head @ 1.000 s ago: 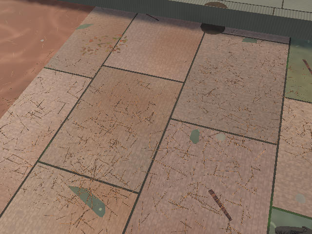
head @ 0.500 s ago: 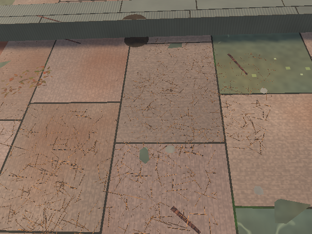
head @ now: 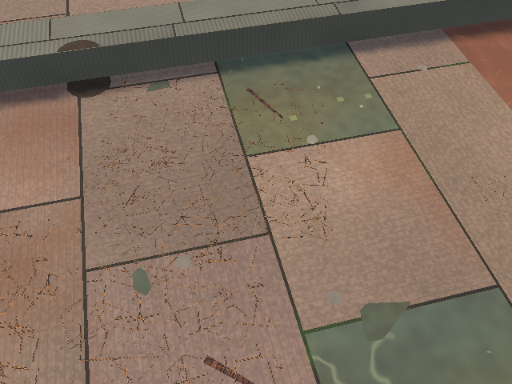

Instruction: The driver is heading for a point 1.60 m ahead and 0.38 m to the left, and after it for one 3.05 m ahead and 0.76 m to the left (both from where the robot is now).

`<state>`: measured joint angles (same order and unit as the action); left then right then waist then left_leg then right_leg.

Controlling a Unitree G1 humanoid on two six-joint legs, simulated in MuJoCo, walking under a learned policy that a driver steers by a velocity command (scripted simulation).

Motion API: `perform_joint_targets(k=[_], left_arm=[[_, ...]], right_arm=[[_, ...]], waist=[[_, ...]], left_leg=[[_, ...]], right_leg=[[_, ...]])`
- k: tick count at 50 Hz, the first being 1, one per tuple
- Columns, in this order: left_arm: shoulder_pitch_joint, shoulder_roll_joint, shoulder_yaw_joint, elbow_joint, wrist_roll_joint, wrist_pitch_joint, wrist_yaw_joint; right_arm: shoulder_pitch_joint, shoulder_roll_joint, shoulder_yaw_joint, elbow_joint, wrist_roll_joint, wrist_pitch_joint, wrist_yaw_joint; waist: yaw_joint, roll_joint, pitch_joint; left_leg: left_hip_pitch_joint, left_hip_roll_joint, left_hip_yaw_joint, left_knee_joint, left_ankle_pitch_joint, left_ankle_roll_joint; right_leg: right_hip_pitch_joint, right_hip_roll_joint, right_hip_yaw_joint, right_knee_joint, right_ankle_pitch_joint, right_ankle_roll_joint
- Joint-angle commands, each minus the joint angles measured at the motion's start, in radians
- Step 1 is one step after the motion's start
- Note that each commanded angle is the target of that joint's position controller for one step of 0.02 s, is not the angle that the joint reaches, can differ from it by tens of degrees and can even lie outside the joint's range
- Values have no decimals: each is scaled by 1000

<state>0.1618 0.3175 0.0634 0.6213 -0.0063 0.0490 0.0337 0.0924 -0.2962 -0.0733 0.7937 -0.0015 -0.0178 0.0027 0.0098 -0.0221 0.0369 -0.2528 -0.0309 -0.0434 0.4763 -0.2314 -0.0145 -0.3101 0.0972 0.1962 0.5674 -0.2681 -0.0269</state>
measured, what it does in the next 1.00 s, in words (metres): walks ahead: right foot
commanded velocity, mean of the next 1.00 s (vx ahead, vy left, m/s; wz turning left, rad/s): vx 0.14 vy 0.00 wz -0.07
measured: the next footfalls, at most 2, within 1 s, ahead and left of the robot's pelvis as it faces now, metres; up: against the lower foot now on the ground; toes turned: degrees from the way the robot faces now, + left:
right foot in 0.28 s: +0.02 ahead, -0.14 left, +0.00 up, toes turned +2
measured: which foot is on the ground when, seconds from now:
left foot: down 0.00-1.00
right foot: up 0.00-0.26, down 0.28-0.76, up 0.78-1.00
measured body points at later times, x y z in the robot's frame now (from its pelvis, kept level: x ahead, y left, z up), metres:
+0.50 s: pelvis +0.00 -0.02 +0.00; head +0.01 -0.03 +0.45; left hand +0.14 +0.24 -0.10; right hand +0.11 -0.29 -0.13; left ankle +0.00 +0.13 -0.73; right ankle -0.02 -0.14 -0.73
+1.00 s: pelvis +0.11 +0.02 +0.01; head +0.13 +0.04 +0.46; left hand +0.28 +0.28 -0.09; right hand +0.07 -0.25 -0.11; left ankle +0.03 +0.10 -0.73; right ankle +0.19 -0.16 -0.67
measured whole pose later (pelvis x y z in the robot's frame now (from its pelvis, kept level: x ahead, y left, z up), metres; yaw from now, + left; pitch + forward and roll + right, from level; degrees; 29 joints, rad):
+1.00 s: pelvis +0.11 +0.02 +0.01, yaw -1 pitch +1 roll -1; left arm 0.19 0.30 0.07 0.74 -0.02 -0.07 -0.01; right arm 0.40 -0.24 -0.02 1.02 0.00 -0.09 0.01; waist -0.07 -0.03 0.02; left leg 0.01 -0.03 0.02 0.24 -0.26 0.06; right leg -0.58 -0.08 0.01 0.92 -0.16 -0.01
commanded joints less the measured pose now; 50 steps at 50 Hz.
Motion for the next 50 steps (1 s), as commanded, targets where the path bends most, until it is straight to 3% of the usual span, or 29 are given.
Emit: perform_joint_targets(k=[1, 2, 3, 5, 8, 10, 12, 14, 15, 16, 17, 18, 21, 26, 28, 30, 32, 33, 35, 36, 37, 38, 39, 40, 41, 42, 45, 48, 50], left_arm=[[49, 96, 26, -78, 15, -21, 3], [47, 166, 47, -57, 15, -24, 7], [36, 183, 59, -45, 5, -23, 7], [45, 137, 52, -21, 6, -9, 12], [29, 52, 20, -15, 3, -9, 2], [-9, 29, 6, -16, -1, -14, -1], [23, 47, 14, 7, -9, -15, -1], [44, 75, 17, 25, 5, -16, 1], [46, 129, 25, 14, 14, -14, 8], [28, 152, 30, 33, 21, -13, 3], [6, 93, 19, 20, 22, -18, -10], [12, 66, 10, 29, 30, -25, -16], [30, 71, 7, 51, 26, -46, -15], [43, 57, -2, 76, 23, -57, -12], [74, 79, 6, 94, 15, -53, -7], [121, 123, 18, 102, 7, -50, -4], [148, 139, 23, 114, 2, -64, -1], [141, 132, 23, 115, 1, -74, 0], [95, 120, 22, 103, -14, -80, -2], [46, 120, 21, 91, -22, -78, -5], [22, 109, 19, 85, -20, -75, -6], [8, 66, 7, 77, -9, -78, -8], [-10, -15, -17, 50, 3, -86, -12], [-15, 19, -4, 10, -24, -103, -3], [16, 70, 10, 30, -46, -117, -3], [35, 80, 13, 46, -47, -128, -11], [0, 65, 20, 56, -11, -140, -29], [-47, 20, 9, 38, -8, -135, -45], [-118, -8, -4, 10, -11, -135, -50]], right_arm=[[7, -173, -27, -51, -40, -14, -1], [-8, -143, -19, -64, -31, -20, -1], [-17, -141, -19, -60, -19, -21, -5], [-45, -119, -9, -55, 5, -23, -9], [-41, -101, 1, -31, 2, -7, -12], [-10, -117, -2, -17, -1, 7, -13], [4, -132, -1, -4, 7, 15, -12], [40, -112, 11, 13, 15, 6, -8], [55, -94, 21, 14, -6, -8, -2], [87, -66, 25, 25, -11, -18, 3], [37, -93, 25, 35, -17, -18, 3], [8, -98, 22, 39, -14, -15, 3], [12, -88, 24, 59, -6, 3, -11], [28, -85, 23, 110, -5, 11, -21], [41, -79, 23, 132, 2, 14, -24], [1, -72, 23, 115, 13, 0, -22], [-40, -78, 20, 88, 28, -30, -11], [-34, -83, 17, 87, 35, -45, -3], [9, -79, 18, 104, 41, -68, 16], [78, -75, 15, 140, 38, -75, 22], [174, -79, 7, 191, 31, -77, 25], [264, -97, -2, 230, 22, -75, 26], [374, -173, -18, 243, 18, -76, 19], [400, -251, -29, 238, 6, -86, 30], [310, -187, -9, 210, 4, -98, 28], [256, -139, 3, 186, 10, -103, 23], [247, -94, 22, 171, 7, -94, 19], [302, -101, 28, 181, 5, -82, 9], [306, -117, 29, 177, 2, -72, -2]], waist=[[35, 284, -105], [6, 207, -91], [7, 171, -80], [13, 150, -63], [6, 179, -82], [-31, 202, -99], [-20, 197, -106], [-12, 154, -100], [-30, 60, -130], [-77, -97, -140], [-35, -62, -117], [-23, -39, -90], [-25, -50, -36], [-26, -28, -16], [-13, -49, -24], [20, -133, 42], [31, -177, 115], [22, -182, 122], [-13, -147, 97], [-54, -123, 65], [-95, -102, 26], [-125, -44, -2], [-150, 183, -38], [-146, 323, -16], [-102, 195, 53], [-78, 159, 90], [-68, 114, 65], [-80, 110, 41], [-91, 93, 58]], left_leg=[[125, 400, -408, -157, 498, 277], [103, 411, -410, -171, 446, 325], [118, 364, -355, -160, 405, 298], [134, 301, -265, -137, 388, 245], [144, 224, -146, -116, 459, 220], [152, 219, -134, -97, 505, 219], [156, 220, -145, -72, 499, 212], [88, 197, -140, -74, 385, 144], [23, 164, -103, -44, 282, 85], [53, 84, -17, -69, 88, 30], [82, 70, 1, -54, 53, -6], [77, 64, 6, -46, 58, -15], [71, 69, 0, -35, 104, -7], [80, 69, -1, -38, 103, -17], [43, 21, 55, 21, -86, -16], [-105, -10, 103, 164, -221, -5], [-201, 36, 52, 281, -252, 36], [-240, 61, 30, 305, -285, 59], [-174, 78, 39, 185, -272, 97], [-16, 54, 76, 72, -143, 104], [157, 18, 105, -1, -7, 90], [282, 40, 45, -26, -4, 85], [392, 246, -283, -189, -200, 157], [400, 418, -662, -328, -349, 301], [358, 427, -643, -336, -423, 313], [345, 379, -532, -332, -397, 274], [340, 280, -290, -340, -75, 196], [338, 240, -157, -338, 227, 197], [288, 219, -97, -351, 296, 192]], right_leg=[[-128, 8, -16, 223, -358, 25], [-145, -28, -6, 393, -383, 63], [-175, -28, -6, 481, -340, 78], [-192, -44, 13, 499, -264, 109], [-91, -77, -86, 296, -210, 131], [-9, -91, -143, 132, -185, 132], [74, -84, -170, -56, -54, 117], [226, -103, -138, -255, 185, 72], [322, -195, -47, -208, 415, 39], [251, -208, -42, -139, 359, -20], [202, -188, -46, -150, 247, -36], [176, -178, -49, -160, 188, -25], [123, -161, -58, -163, 189, -2], [101, -154, -59, -168, 163, -2], [110, -150, -39, -204, -119, -29], [95, -250, 131, -321, -485, -110], [67, -360, 298, -402, -541, -185], [93, -382, 313, -404, -489, -197], [105, -360, 236, -378, -375, -173], [40, -311, 151, -349, -299, -143], [-33, -257, 74, -288, -243, -115], [-109, -198, -4, -159, -173, -80], [-252, -83, -150, 166, -169, -3], [-417, -20, -134, 396, -337, 17], [-487, -93, -58, 521, -287, 0], [-519, -133, -64, 544, -176, -18], [-489, -200, -123, 472, 31, -14], [-470, -194, -184, 376, 121, 25], [-430, -183, -208, 241, 189, 43]])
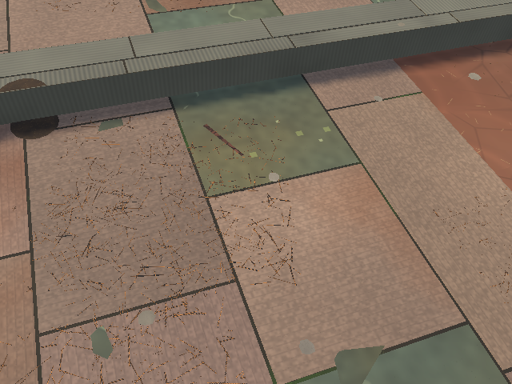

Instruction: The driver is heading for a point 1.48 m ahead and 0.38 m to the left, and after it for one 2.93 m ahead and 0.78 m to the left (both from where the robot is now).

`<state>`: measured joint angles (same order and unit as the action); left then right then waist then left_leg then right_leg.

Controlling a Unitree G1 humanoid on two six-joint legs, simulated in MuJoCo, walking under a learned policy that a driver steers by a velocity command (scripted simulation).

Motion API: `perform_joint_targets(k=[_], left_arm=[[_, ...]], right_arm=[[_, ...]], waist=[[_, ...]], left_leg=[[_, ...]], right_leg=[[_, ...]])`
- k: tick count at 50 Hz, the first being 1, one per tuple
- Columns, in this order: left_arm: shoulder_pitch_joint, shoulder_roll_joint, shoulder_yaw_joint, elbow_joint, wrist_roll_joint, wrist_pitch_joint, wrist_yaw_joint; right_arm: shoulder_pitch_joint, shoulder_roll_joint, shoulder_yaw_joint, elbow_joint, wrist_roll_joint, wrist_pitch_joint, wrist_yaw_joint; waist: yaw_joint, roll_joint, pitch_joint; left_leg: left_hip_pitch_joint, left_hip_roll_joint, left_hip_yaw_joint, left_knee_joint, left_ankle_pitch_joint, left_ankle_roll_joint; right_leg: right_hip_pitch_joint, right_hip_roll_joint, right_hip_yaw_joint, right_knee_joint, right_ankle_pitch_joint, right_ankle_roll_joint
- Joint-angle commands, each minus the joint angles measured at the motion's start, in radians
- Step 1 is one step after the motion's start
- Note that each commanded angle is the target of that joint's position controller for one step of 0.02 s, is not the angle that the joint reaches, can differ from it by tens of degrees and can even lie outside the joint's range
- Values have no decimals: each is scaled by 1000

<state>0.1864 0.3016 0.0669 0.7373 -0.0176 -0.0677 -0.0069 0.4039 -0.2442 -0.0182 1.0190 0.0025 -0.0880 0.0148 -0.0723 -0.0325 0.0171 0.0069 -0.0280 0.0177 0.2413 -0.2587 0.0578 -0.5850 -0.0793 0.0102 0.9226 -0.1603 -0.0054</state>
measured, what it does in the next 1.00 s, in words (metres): walks ahead, turning left: right foot, then left foot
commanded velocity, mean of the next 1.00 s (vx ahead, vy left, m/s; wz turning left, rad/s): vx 0.20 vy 0.00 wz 0.39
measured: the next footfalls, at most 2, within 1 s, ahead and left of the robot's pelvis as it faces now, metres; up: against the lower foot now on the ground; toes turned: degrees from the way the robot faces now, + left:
right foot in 0.24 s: +0.33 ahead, -0.14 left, +0.00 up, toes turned +0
left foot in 0.72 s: +0.36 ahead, +0.11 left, +0.00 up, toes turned +19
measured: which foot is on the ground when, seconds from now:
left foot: down 0.00-0.24, up 0.26-0.70, down 0.72-1.00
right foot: up 0.00-0.22, down 0.24-0.72, up 0.74-1.00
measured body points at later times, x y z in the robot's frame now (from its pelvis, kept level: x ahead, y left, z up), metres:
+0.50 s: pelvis +0.24 -0.05 -0.01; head +0.28 -0.05 +0.44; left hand +0.32 +0.24 -0.12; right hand +0.38 -0.33 -0.13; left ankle +0.28 +0.10 -0.68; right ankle +0.29 -0.14 -0.75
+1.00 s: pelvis +0.32 +0.00 -0.01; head +0.35 +0.04 +0.44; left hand +0.35 +0.32 -0.12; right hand +0.58 -0.21 -0.09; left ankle +0.32 +0.10 -0.75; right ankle +0.40 -0.15 -0.70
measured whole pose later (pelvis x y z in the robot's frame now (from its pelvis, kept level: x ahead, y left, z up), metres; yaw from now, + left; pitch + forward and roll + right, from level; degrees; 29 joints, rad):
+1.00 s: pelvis +0.32 +0.00 -0.01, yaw +26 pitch +3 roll -2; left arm 0.05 0.31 0.07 0.79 0.00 0.01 0.03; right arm 0.17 -0.31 -0.08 0.64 0.01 0.03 -0.03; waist -0.01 -0.01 0.07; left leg -0.34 -0.06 -0.10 0.45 -0.15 0.05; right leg -0.48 0.00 0.07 0.87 -0.38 0.08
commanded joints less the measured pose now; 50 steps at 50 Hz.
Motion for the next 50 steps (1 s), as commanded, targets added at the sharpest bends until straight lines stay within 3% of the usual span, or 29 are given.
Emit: perform_joint_targets(k=[1, 4, 7, 9, 10, 11, 12, 13, 14, 15, 16, 17, 18, 20, 22, 24, 27, 31, 34, 35, 36, 37, 38, 39, 40, 41, 44, 47, 50], left_arm=[[-179, -3, -14, -118, -2, -21, -14], [-269, -3, -21, -146, -10, -27, -28], [-315, 18, -18, -170, -13, -34, -41], [-269, 57, -3, -168, -8, -38, -41], [-194, 88, 11, -151, -5, -38, -34], [-34, 128, 33, -106, -2, -37, -23], [147, 173, 47, -65, 19, -33, -9], [201, 259, 59, -44, 51, -30, -9], [197, 161, 37, -57, 49, -24, -12], [88, 117, 18, -66, 36, -22, -8], [23, 81, 8, -61, 24, -23, -7], [-22, 55, 1, -50, 22, -26, -10], [-65, 39, -2, -44, 29, -33, -14], [-114, 40, 1, -30, 45, -45, -19], [-136, 71, 10, -11, 47, -47, -9], [-134, 97, 19, 5, 40, -38, 9], [-133, 125, 26, 17, 29, -12, 28], [-101, 167, 39, 34, 4, 25, 27], [-99, 173, 44, 39, -19, 47, 27], [-57, 153, 42, 55, -18, 51, 25], [-10, 120, 33, 54, 11, 50, 21], [-31, 67, 11, 1, 51, 46, 19], [-93, 102, 19, 3, 38, 46, 15], [-123, 117, 24, -8, 8, 50, 14], [-115, 109, 25, 4, 5, 52, 24], [-123, 122, 30, 7, 18, 56, 34], [-93, 105, 29, 14, 17, 62, 37], [-110, 81, 18, 10, 15, 64, 38], [-119, 84, 17, 9, 12, 65, 33]], right_arm=[[0, -175, -25, -50, -2, 1, -19], [49, -189, -26, -41, 4, 5, -25], [75, -189, -32, -31, 16, 13, -26], [58, -210, -43, -39, 17, 19, -28], [46, -229, -51, -45, 14, 24, -29], [22, -226, -50, -55, 7, 34, -29], [7, -193, -38, -84, -8, 33, -30], [167, -31, 5, -100, -12, 24, -24], [168, -133, -20, -66, 12, 11, -20], [53, -204, -49, -113, 42, 13, -24], [-4, -188, -50, -129, 42, 19, -33], [-15, -162, -53, -128, 31, 32, -42], [9, -136, -57, -124, 27, 54, -46], [35, -87, -57, -139, 26, 91, -50], [-13, -92, -62, -193, 16, 109, -53], [-66, -95, -61, -235, 7, 112, -44], [-145, -101, -60, -283, 7, 112, -19], [-230, -136, -74, -355, 7, 129, 5], [-229, -148, -87, -389, 8, 136, 14], [-192, -175, -100, -386, 3, 133, 6], [-115, -286, -136, -381, 3, 128, -15], [-112, -381, -148, -405, -19, 123, -29], [-89, -299, -125, -411, -23, 100, -15], [-131, -277, -118, -414, -16, 83, -11], [-181, -254, -115, -415, 1, 76, -15], [-224, -227, -107, -423, 15, 80, -22], [-258, -225, -102, -445, -2, 92, -38], [-242, -242, -110, -448, 4, 98, -49], [-250, -251, -114, -456, 3, 108, -53]], waist=[[-19, 108, 88], [-43, 116, 124], [-25, 118, 140], [34, 132, 91], [82, 152, 27], [172, 149, -76], [244, 122, -224], [156, -181, -430], [183, -157, -508], [157, -124, -303], [125, -67, -188], [92, -27, -122], [52, -49, -88], [16, -65, -66], [6, -72, -35], [16, -64, -47], [45, -43, -58], [71, -34, -43], [49, -38, -46], [36, 4, -70], [29, 178, -129], [58, 397, -167], [-3, 222, -278], [14, 167, -226], [42, 113, -182], [55, 98, -151], [92, 135, -158], [76, 142, -160], [64, 173, -148]], left_leg=[[-3, 205, -133, -126, 325, 115], [-38, 217, -109, -155, 299, 121], [37, 266, -116, -114, 388, 116], [92, 285, -126, -21, 629, 96], [99, 281, -125, 74, 815, 87], [59, 234, -98, 260, 927, 56], [-149, 186, -100, 514, 725, 18], [-520, -7, -57, 930, -75, -55], [-544, -29, -203, 1079, -356, -62], [-607, 26, -177, 1117, -318, -65], [-611, 73, -130, 1079, -260, -72], [-576, 99, -118, 1028, -215, -82], [-505, 124, -112, 990, -180, -87], [-429, 125, -82, 955, -140, -99], [-458, 137, -77, 853, -88, -111], [-464, 151, -69, 734, 17, -111], [-436, 145, -36, 596, 124, -102], [-451, 125, -3, 488, 41, -74], [-385, 83, 38, 329, 46, -27], [-287, 58, 30, 234, 170, 3], [-98, 160, -145, 181, 582, 67], [77, 408, -530, 180, 869, 302], [79, 416, -552, 158, 806, 353], [44, 370, -449, 148, 742, 308], [2, 313, -380, 146, 624, 244], [-42, 288, -355, 134, 552, 208], [-133, 235, -312, 114, 548, 194], [-139, 224, -331, 118, 474, 192], [-191, 209, -373, 111, 333, 182]], right_leg=[[-118, 3, -36, -187, 127, 25], [-40, 33, -62, -325, 214, 22], [-31, 42, -36, -394, 195, -14], [53, 69, -31, -418, 138, -45], [165, 97, -46, -412, 105, -65], [378, 115, -60, -445, 153, -96], [716, -13, 55, -378, 276, -145], [1100, -338, 495, -403, 371, -308], [1023, -376, 643, -511, 413, -334], [848, -338, 435, -528, 480, -285], [702, -287, 283, -547, 561, -251], [571, -240, 183, -579, 584, -225], [459, -204, 101, -624, 553, -205], [328, -195, 23, -682, 534, -221], [292, -203, -31, -720, 508, -241], [324, -199, -80, -724, 471, -241], [365, -202, -129, -720, 405, -233], [462, -245, -124, -646, 324, -210], [501, -245, -141, -508, 314, -146], [477, -199, -175, -393, 305, -96], [341, -104, -237, -146, 154, -12], [-2, 78, -214, 175, -502, 84], [-32, 85, 10, 312, -563, 73], [-68, 65, 38, 337, -488, 54], [-79, 41, 50, 292, -405, 44], [-78, 30, 56, 239, -342, 45], [33, 64, 45, 142, -250, 64], [74, 82, 56, -16, -221, 85], [141, 98, 63, -121, -194, 88]])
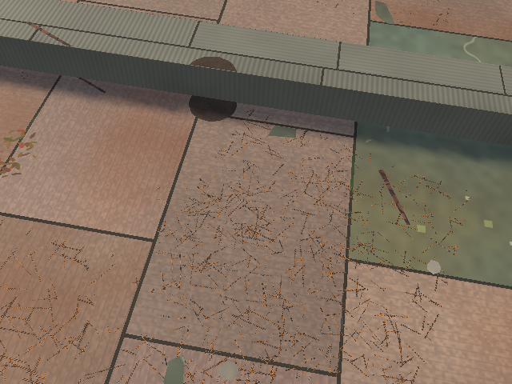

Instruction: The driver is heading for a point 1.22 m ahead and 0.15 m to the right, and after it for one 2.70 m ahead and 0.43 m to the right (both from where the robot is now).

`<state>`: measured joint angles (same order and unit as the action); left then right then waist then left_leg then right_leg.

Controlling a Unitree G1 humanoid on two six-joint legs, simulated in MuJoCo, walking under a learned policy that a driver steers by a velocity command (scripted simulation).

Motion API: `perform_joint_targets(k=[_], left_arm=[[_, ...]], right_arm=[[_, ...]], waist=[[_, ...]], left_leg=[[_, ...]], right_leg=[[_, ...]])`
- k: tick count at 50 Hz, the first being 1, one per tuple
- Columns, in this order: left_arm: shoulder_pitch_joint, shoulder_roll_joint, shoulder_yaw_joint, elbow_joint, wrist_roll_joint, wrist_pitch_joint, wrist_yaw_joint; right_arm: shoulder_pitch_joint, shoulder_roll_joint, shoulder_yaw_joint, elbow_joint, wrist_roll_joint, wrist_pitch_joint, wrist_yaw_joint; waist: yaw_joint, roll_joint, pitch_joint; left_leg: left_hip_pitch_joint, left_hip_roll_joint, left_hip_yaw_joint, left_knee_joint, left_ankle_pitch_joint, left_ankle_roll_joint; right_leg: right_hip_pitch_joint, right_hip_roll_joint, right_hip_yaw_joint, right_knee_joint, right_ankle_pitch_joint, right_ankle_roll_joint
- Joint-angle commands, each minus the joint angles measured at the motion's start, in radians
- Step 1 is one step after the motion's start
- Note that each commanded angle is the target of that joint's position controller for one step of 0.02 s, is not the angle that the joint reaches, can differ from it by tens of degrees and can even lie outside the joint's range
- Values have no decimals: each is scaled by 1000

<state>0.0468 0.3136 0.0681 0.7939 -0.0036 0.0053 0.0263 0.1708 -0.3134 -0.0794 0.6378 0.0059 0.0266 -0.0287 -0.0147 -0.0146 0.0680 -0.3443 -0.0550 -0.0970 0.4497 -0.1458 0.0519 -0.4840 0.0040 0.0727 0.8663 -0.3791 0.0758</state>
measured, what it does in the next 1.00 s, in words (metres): steps on the spot: right foot, then left foot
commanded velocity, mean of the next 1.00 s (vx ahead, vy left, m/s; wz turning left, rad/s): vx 0.09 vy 0.00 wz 0.18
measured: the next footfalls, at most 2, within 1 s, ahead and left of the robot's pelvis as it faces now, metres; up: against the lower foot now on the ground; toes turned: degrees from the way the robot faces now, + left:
right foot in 0.16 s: +0.07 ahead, -0.15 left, +0.00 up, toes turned +9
left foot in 0.48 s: +0.01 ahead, +0.11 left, +0.00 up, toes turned +5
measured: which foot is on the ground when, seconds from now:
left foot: down 0.00-0.16, up 0.18-0.46, down 0.48-0.92, up 0.94-1.00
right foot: up 0.00-0.14, down 0.16-1.00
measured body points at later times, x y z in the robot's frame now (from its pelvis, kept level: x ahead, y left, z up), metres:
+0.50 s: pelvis +0.01 -0.03 +0.00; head +0.03 -0.03 +0.44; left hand +0.08 +0.25 -0.12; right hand +0.19 -0.28 -0.11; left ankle -0.03 +0.10 -0.74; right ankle +0.03 -0.15 -0.74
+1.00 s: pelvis +0.06 -0.04 -0.01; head +0.07 -0.06 +0.44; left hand +0.07 +0.25 -0.12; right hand +0.19 -0.30 -0.14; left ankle -0.03 +0.10 -0.70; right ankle +0.06 -0.13 -0.74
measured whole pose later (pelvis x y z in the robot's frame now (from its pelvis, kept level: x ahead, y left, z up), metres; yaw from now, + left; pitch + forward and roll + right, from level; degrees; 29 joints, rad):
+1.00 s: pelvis +0.06 -0.04 -0.01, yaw +9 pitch +0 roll +1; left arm 0.27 0.29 0.05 0.95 -0.01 -0.10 -0.03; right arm 0.32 -0.29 -0.05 0.77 0.03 -0.03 -0.02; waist 0.02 0.04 0.00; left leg -0.29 -0.01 -0.08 0.88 -0.47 0.02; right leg -0.23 0.02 -0.04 0.54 -0.32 -0.06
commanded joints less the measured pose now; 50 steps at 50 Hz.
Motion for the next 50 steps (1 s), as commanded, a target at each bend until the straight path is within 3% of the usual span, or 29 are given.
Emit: perform_joint_targets(k=[1, 5, 7, 8, 9, 10, 11, 12, 14, 16, 19, 21, 23, 24, 25, 26, 28, 33, 35, 37, 39, 41, 44, 45, 46, 47, 48, 49, 50], left_arm=[[21, 76, 17, -48, -4, -9, -4], [57, 90, 23, -44, -8, -25, -20], [123, 88, 27, -22, -1, -34, -30], [136, 137, 37, -24, 15, -34, -28], [96, 220, 50, -40, 31, -25, -21], [97, 190, 43, -49, 54, -29, -22], [55, 157, 33, -66, 45, -35, -19], [13, 129, 26, -67, 27, -37, -16], [12, 93, 11, -60, 1, -39, -12], [42, 77, 2, -42, 4, -32, -9], [66, 101, 6, -26, 7, -19, -7], [99, 133, 13, -12, 2, -10, -10], [99, 124, 6, 0, -14, -9, -14], [133, 109, -1, 13, -14, -18, -16], [143, 85, -12, 10, 9, -34, -24], [175, 51, -18, 15, 20, -48, -33], [83, 80, -16, 27, 21, -45, -31], [94, 71, -17, 63, 14, -20, -13], [104, 59, -17, 84, 7, -17, -9], [66, 54, -16, 69, -6, -29, -11], [27, 64, -9, 41, -23, -56, -21], [36, 71, -5, 38, -35, -80, -38], [158, 56, -4, 104, -26, -102, -60], [244, 60, 3, 149, -18, -101, -61], [330, 76, 11, 180, -15, -98, -59], [431, 155, 26, 188, -12, -99, -50], [458, 236, 38, 182, 0, -109, -60], [371, 183, 20, 156, 2, -119, -59], [313, 131, 7, 134, -3, -123, -54]], right_arm=[[-20, -180, -52, -77, -1, -4, -8], [-38, -167, -46, -84, 3, 6, -2], [-48, -143, -35, -85, 11, 14, -8], [-10, -108, -24, -81, 5, 15, -10], [40, -67, -14, -90, -4, 9, -8], [5, -142, -35, -101, -14, -3, -10], [18, -190, -53, -81, -5, -5, -10], [36, -184, -57, -55, -1, 0, -11], [49, -126, -43, -33, -6, 13, -16], [24, -78, -24, -38, 1, 13, -13], [-31, -28, 5, -52, -2, 9, -7], [-25, -51, 0, -41, 8, 8, -6], [35, -56, -3, -3, 5, 7, -5], [36, -81, -6, -1, -2, 7, -8], [49, -130, -12, -8, -10, 9, -16], [24, -163, -18, 6, -17, 12, -13], [3, -61, 5, 4, -30, -2, 9], [22, -56, 14, 35, -25, -30, 10], [53, -76, 8, 51, -18, -26, 4], [103, -128, -6, 58, -9, -23, 0], [133, -145, -11, 69, -3, -38, -5], [123, -127, -8, 69, 4, -56, -5], [24, -128, -9, 47, 24, -54, 2], [20, -110, -5, 47, 17, -52, 4], [17, -64, 8, 43, 7, -55, 7], [1, 15, 31, 17, -5, -63, 10], [2, -19, 18, -25, 22, -81, -1], [25, -69, 5, -11, 46, -96, -1], [32, -86, 1, 5, 45, -106, 7]], waist=[[4, 165, -192], [10, 191, -185], [44, 176, -191], [28, 84, -188], [-35, -176, -148], [9, -236, -129], [-2, -155, -108], [-21, -119, -91], [-13, -110, -84], [1, -124, -95], [39, -173, -120], [56, -184, -122], [20, -155, -110], [27, -123, -115], [42, -28, -158], [92, 131, -174], [34, 85, -133], [39, 96, -53], [25, 111, -56], [-12, 187, 15], [-25, 227, 85], [-14, 213, 79], [68, 145, -4], [101, 127, -38], [130, 75, -58], [153, -151, -82], [145, -290, -66], [103, -177, 6], [83, -126, 53]], left_leg=[[147, 231, -277, -98, 183, 184], [159, 221, -354, -64, 158, 158], [120, 175, -327, -3, 130, 102], [37, 112, -268, 89, -20, 47], [-140, -59, -88, 271, -341, -17], [-182, -59, -72, 496, -509, -63], [-186, -37, -107, 625, -458, -75], [-193, -34, -105, 671, -398, -90], [-206, -30, -109, 695, -325, -121], [-159, -15, -61, 586, -296, -140], [-29, 45, 33, 307, -307, -150], [43, 39, 70, 163, -265, -147], [169, 32, 90, -106, -48, -113], [257, 61, 42, -156, 59, -85], [365, 156, -50, -103, 289, -52], [320, 189, -71, -27, 291, 11], [214, 149, -58, -54, 69, 14], [124, 123, -45, -65, 20, -17], [127, 120, -66, -100, -260, 7], [113, 217, -234, -215, -615, 87], [99, 324, -396, -291, -652, 162], [174, 354, -403, -287, -542, 175], [73, 247, -200, -219, -338, 111], [5, 204, -142, -155, -306, 90], [-71, 154, -80, -34, -272, 57], [-217, 44, 52, 296, -296, -23], [-388, -19, 35, 535, -464, -43], [-459, 55, -38, 658, -412, -25], [-495, 100, -29, 676, -299, -6]], right_leg=[[59, 20, 2, -95, 25, 4], [126, 29, -1, -251, 34, -23], [260, 12, -27, -466, 203, -56], [343, -113, 79, -529, 256, -101], [387, -306, 311, -568, 421, -223], [291, -417, 451, -600, 453, -369], [279, -380, 390, -592, 429, -371], [284, -312, 293, -569, 415, -321], [329, -254, 207, -542, 464, -286], [357, -215, 135, -534, 515, -286], [383, -199, 97, -511, 546, -278], [385, -213, 121, -494, 570, -285], [350, -197, 114, -469, 558, -253], [303, -187, 114, -471, 511, -207], [237, -152, 72, -432, 423, -148], [241, -67, -19, -449, 244, -91], [300, -47, -46, -434, 209, -40], [304, -51, -42, -427, 240, -50], [269, -4, -97, -369, 66, -49], [115, 33, -143, -222, -68, -61], [4, -15, -85, -86, -114, -101], [-69, -62, -48, -68, -175, -143], [252, -18, -127, -335, 90, -155], [404, 19, -153, -375, 183, -134], [518, -9, -95, -399, 158, -132], [618, -221, 236, -562, -21, -206], [622, -395, 630, -711, -207, -356], [570, -411, 635, -724, -301, -375], [550, -363, 519, -717, -278, -336]])
Keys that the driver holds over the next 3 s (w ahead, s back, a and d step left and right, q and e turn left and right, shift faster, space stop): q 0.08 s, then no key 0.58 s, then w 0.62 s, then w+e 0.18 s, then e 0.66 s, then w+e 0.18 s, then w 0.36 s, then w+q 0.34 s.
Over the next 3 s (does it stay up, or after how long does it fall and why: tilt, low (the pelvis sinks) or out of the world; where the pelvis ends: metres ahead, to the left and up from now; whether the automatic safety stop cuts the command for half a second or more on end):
stays up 0.73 -0.14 0.01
